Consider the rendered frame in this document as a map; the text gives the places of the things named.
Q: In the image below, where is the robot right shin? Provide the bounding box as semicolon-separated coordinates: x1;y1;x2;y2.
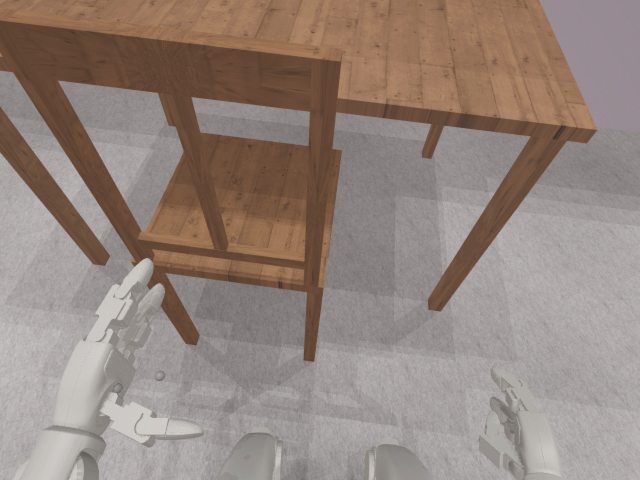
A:
379;438;399;446

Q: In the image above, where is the table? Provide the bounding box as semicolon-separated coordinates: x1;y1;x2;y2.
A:
0;0;597;312

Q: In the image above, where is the robot right thigh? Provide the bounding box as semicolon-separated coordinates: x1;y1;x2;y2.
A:
364;444;433;480

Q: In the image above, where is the robot left hand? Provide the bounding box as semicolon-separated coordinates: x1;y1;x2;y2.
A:
51;258;204;448

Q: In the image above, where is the robot right hand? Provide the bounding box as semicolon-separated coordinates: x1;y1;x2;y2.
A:
479;365;563;480

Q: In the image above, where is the chair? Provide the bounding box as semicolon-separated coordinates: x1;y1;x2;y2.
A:
0;8;343;362

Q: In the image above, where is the robot left forearm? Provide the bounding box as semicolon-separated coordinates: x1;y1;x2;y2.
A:
11;426;106;480

